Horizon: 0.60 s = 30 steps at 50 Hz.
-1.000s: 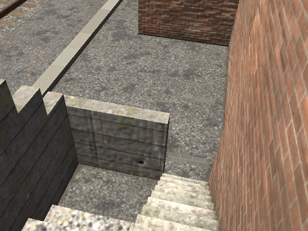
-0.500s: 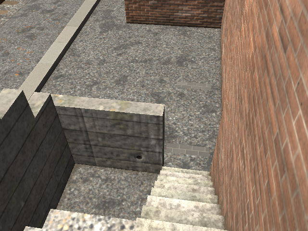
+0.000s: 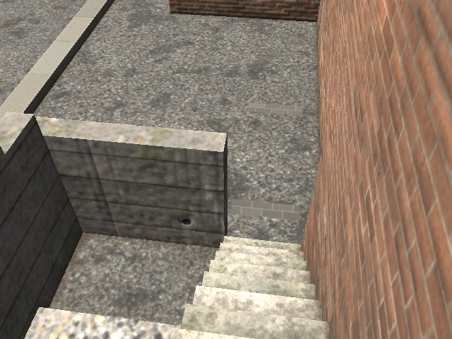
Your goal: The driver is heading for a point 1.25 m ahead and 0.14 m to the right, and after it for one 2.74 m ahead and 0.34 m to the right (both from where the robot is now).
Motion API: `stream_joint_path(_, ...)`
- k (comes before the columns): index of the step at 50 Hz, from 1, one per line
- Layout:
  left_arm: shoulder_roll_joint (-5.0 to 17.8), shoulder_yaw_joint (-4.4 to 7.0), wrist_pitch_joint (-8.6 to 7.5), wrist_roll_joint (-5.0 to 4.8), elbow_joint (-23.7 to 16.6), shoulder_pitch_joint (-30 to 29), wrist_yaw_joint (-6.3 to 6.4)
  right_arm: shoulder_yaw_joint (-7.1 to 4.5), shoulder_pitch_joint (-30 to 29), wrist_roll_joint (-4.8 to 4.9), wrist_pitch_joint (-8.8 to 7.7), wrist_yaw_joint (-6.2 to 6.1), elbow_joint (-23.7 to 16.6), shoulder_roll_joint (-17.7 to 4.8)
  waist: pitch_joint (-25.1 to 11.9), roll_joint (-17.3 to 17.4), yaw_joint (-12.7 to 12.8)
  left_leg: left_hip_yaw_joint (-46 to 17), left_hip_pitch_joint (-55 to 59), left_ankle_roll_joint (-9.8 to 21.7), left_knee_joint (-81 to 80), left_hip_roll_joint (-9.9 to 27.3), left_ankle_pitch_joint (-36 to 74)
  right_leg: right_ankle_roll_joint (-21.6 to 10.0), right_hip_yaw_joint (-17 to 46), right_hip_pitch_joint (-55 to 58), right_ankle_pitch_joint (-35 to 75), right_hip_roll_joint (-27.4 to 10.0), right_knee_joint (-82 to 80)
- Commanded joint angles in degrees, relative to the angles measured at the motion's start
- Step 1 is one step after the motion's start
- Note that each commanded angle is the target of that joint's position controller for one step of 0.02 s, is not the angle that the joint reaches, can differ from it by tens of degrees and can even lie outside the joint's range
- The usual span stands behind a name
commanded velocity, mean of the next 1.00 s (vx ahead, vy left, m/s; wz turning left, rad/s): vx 0.50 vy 0.00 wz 0.00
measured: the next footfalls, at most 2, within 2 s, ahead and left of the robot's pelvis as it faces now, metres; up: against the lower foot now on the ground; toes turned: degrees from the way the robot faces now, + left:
right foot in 0.32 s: +0.23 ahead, -0.19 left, -0.22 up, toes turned -1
left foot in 0.90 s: +0.48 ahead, +0.07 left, -0.43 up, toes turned +2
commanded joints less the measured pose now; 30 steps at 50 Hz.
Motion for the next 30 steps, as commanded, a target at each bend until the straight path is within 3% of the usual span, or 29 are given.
stream_joint_path(1, 2.6, 0.71, 0.10, 2.54, -2.0, 7.2, 0.62, 0.53, 12.0, -0.32, -1.86, -0.72, 1.8, -3.4, 4.3, -0.3, 2.9, -29.9, 6.2, 7.3, -9.2, 22.5, 56.1, 4.8, 9.8, -18.1, 21.1, -5.0, -23.3)
stream_joint_path(2, 1.7, 0.18, 0.75, 1.88, -4.5, 3.3, 0.50, 0.57, 6.5, -1.18, -1.66, -1.58, 0.6, -4.7, 4.1, 3.0, 5.1, -32.8, -1.5, 8.9, -12.2, 24.1, 53.5, 7.4, 9.1, -9.4, 26.4, -7.0, -32.6)
stream_joint_path(3, 1.3, 0.62, 2.54, 2.35, -1.0, 6.5, 0.91, -0.11, 4.3, -1.24, -1.16, -1.82, 1.2, -6.6, 3.3, 3.9, 6.7, -29.2, -13.5, 8.5, -11.7, 21.3, 51.0, 8.8, 5.8, 4.3, 32.4, -7.0, -28.2)
stream_joint_path(4, 3.0, 1.57, 2.92, 2.19, -2.0, 2.6, 0.44, -0.25, 4.9, -0.38, -1.73, -2.02, 2.1, -5.6, 4.8, 5.4, 4.4, -26.8, -9.0, 7.2, -5.3, 17.6, 32.9, 8.5, 7.0, -3.5, 40.0, -6.4, -32.2)
stream_joint_path(5, 4.4, 2.02, 2.61, 2.18, -3.4, -0.2, -0.54, 0.24, 6.9, 1.40, -1.86, -2.20, 2.9, -4.1, 6.8, 5.4, 3.1, -23.9, -8.1, 5.7, -2.4, 14.3, 26.2, 7.6, 7.2, -5.0, 44.3, -6.9, -38.2)
stream_joint_path(6, 3.9, 1.72, 2.24, 1.60, -5.3, -4.8, -1.56, 0.49, 6.6, 1.98, -1.77, -2.62, 2.0, -2.9, 7.8, 2.1, 1.7, -20.0, -12.5, 3.8, -2.8, 11.7, 13.5, 6.8, 2.8, -0.2, 53.1, -6.9, -48.1)
stream_joint_path(7, 2.6, 0.51, 2.09, 2.06, -7.3, -8.5, -2.58, 0.62, 4.1, 2.23, -1.09, -3.12, 0.8, -1.9, 7.1, 2.7, 2.0, -19.6, -16.7, 3.4, -2.9, 10.7, 1.8, 7.6, 0.4, 7.3, 60.3, -7.5, -55.4)
stream_joint_path(8, 1.4, -0.13, 1.70, 1.32, -7.9, -11.4, -3.70, 0.24, 3.4, 1.78, -0.22, -3.43, -1.1, -3.2, 6.7, -0.3, 0.5, -15.6, -21.2, 2.5, -4.9, 9.3, -6.0, 8.2, -2.9, 17.9, 62.6, -7.1, -65.4)
stream_joint_path(9, -1.2, -1.49, 1.27, 0.56, -9.3, -14.3, -4.68, -0.02, 4.5, 1.92, 0.22, -3.92, -1.0, -4.0, 7.7, 0.5, -2.4, -16.4, -18.8, 3.9, -5.5, 9.7, -7.4, 8.5, -3.2, 21.2, 62.7, -8.0, -72.8)
stream_joint_path(10, -1.4, -1.59, 1.30, -0.10, -9.7, -14.1, -4.84, -0.03, 6.7, 1.38, 0.54, -4.11, -0.1, -4.0, 7.7, 2.8, -4.2, -15.9, -16.5, 4.7, -2.2, 9.3, -7.5, 9.0, -2.9, 23.6, 62.8, -8.5, -76.1)
stream_joint_path(12, 1.9, -0.65, 1.38, -0.35, -9.2, -8.5, -3.87, -0.11, 5.4, 0.66, 0.51, -4.54, -0.2, -3.7, 8.8, 7.1, -3.2, -16.1, -13.5, 4.1, 4.9, 9.7, -4.4, 7.5, -0.2, 24.9, 62.1, -10.3, -77.8)
stream_joint_path(13, 5.2, 0.32, 1.36, -0.39, -8.5, -4.6, -3.36, -0.73, 3.6, -0.72, 0.51, -4.30, -0.9, -5.5, 8.1, 7.7, -2.3, -17.3, -10.4, 4.2, 9.0, 9.9, 0.0, 6.6, 0.0, 26.9, 58.9, -11.2, -79.8)
stream_joint_path(14, 8.8, 1.50, 1.18, -1.76, -6.0, 7.4, -2.39, -1.48, 1.8, -1.25, 0.47, -4.15, 0.5, -6.4, 6.6, 10.2, 1.3, -15.5, -10.0, 2.7, 19.3, 6.5, 3.4, 6.0, 2.6, 36.1, 57.5, -14.8, -84.6)
stream_joint_path(15, 11.0, 2.42, 0.94, -2.15, -4.5, 13.3, -2.31, -2.00, 3.7, -2.23, 1.73, -4.78, 1.8, -6.8, 6.9, 5.6, 4.4, -9.0, -9.3, 1.5, 31.2, 3.1, 3.7, 6.6, -2.1, 41.6, 52.2, -14.6, -96.3)
stream_joint_path(16, 13.7, 3.49, 0.98, -1.46, -3.0, 15.5, -2.52, -2.51, 7.6, -2.59, 2.76, -4.86, 3.3, -4.4, 5.7, 0.2, 4.0, -7.5, -10.3, 0.4, 48.2, -1.5, -9.9, 7.0, 2.7, 47.0, 51.3, -19.6, -102.4)
stream_joint_path(17, 14.7, 2.42, 0.73, -0.04, -1.0, 22.6, -3.82, -2.32, 9.3, -2.09, 3.28, -3.66, 3.8, 0.6, 1.1, -5.8, 4.3, -8.1, -28.0, 0.0, 66.0, -6.1, -33.3, 9.4, 2.3, 63.0, 68.3, -21.8, -80.4)
stream_joint_path(18, 13.9, 1.60, 0.84, 0.02, 0.8, 21.7, -5.39, -1.70, 17.7, -0.72, 3.47, -3.25, 2.0, 2.6, -1.0, -10.5, -2.9, -7.0, -38.0, -1.5, 69.0, -2.5, -32.8, 11.4, 6.7, 65.1, 84.3, -26.3, -68.1)
stream_joint_path(19, 14.2, 1.96, 1.13, -1.93, 1.9, 22.6, -5.61, -1.41, 17.7, -0.80, 3.64, -3.50, 1.3, 1.8, -3.0, -14.1, -2.5, -6.2, -42.0, -2.1, 71.9, -1.6, -28.7, 8.4, 15.2, 60.7, 70.4, -30.2, -70.8)
stream_joint_path(20, 12.6, 1.90, 1.51, -2.96, 0.2, 23.1, -4.35, -2.15, 12.0, -3.24, 4.20, -2.90, 0.6, 0.0, 1.1, -8.7, -0.8, -9.6, -43.6, -1.9, 70.5, -1.7, -21.8, 6.1, 16.9, 54.3, 59.8, -29.4, -75.4)
stream_joint_path(21, 15.3, 2.25, 1.99, -4.87, 1.7, 21.2, -2.46, -1.79, 8.7, -3.31, 5.16, -2.82, -1.3, 0.7, 0.5, -19.3, -0.9, -7.4, -47.3, -4.6, 72.6, -0.2, -20.8, -0.2, 30.0, 49.3, 35.9, -34.3, -82.6)
stream_joint_path(22, 12.7, 1.08, 2.05, -4.78, 1.6, 22.0, -1.96, -2.17, 1.7, -4.15, 5.87, -2.57, -2.9, -1.9, 6.6, -16.0, 0.7, -8.2, -50.8, -5.1, 72.0, 0.9, -19.1, -2.1, 30.6, 44.3, 26.4, -33.7, -85.6)
stream_joint_path(23, 9.3, -0.84, 0.53, -3.04, 0.7, 16.0, -2.36, -1.03, -6.2, -3.86, 4.69, -2.60, -6.2, -0.2, 12.5, -9.1, 0.6, -17.0, -48.7, -5.3, 53.2, 3.6, 4.0, -0.3, 20.1, 30.8, 19.7, -28.6, -83.8)
stream_joint_path(24, 7.8, -1.98, -0.01, -2.52, -0.5, 13.7, -2.34, -0.86, -6.2, -1.72, 4.55, -2.58, -6.4, -0.1, 12.7, -10.9, -0.6, -15.6, -44.4, -5.8, 47.8, 2.9, 7.3, 2.9, 18.8, 25.9, 23.3, -27.1, -82.8)
stream_joint_path(25, 2.2, -4.50, -0.48, -2.91, -2.7, 8.2, -1.21, -0.15, -7.1, 0.05, 5.14, -2.00, -7.0, 1.1, 13.4, -6.8, -4.3, -15.1, -35.8, -8.4, 32.9, 2.8, 18.5, 3.1, 13.2, 15.3, 20.2, -24.4, -81.1)
stream_joint_path(26, 3.2, -5.48, -0.44, -3.90, -4.4, 6.7, -0.92, 0.30, -8.2, -0.22, 5.82, -1.84, -7.2, 1.6, 10.9, -7.8, -3.7, -11.4, -27.8, -10.2, 28.5, 0.6, 22.5, 3.7, 10.7, 12.3, 24.5, -23.3, -82.0)
stream_joint_path(27, 7.5, -4.83, -0.86, -4.48, -4.6, 8.1, -0.85, 0.23, -6.2, -0.29, 6.42, -2.12, -5.2, 1.7, 7.6, -11.3, -3.2, -9.0, -22.7, -10.3, 31.7, -0.6, 25.4, 4.2, 8.7, 13.3, 32.9, -22.4, -80.5)
stream_joint_path(28, 7.1, -5.53, -0.53, -5.08, -5.1, 7.8, -0.49, 0.30, -4.5, 0.79, 7.12, -2.54, -4.9, 1.8, 5.6, -13.8, -4.2, -9.6, -20.7, -10.9, 31.4, -0.1, 25.1, 4.9, 7.1, 14.5, 41.0, -21.7, -77.7)
stream_joint_path(29, 8.2, -4.63, -0.82, -5.42, -4.1, 9.0, 0.21, -0.23, -7.2, 0.83, 6.70, -2.14, -6.7, -0.4, 6.4, -14.9, -3.3, -10.0, -27.1, -10.7, 27.0, 0.6, 33.6, 5.0, 4.7, 19.2, 32.0, -19.2, -72.4)
stream_joint_path(30, 8.0, -4.59, -0.20, -6.11, -3.1, 11.8, 0.61, -0.74, -9.5, 0.62, 6.55, -2.03, -7.6, -1.9, 7.5, -13.6, -1.6, -11.1, -28.3, -10.4, 23.7, 0.8, 35.3, 5.8, 4.8, 21.6, 32.3, -18.3, -71.5)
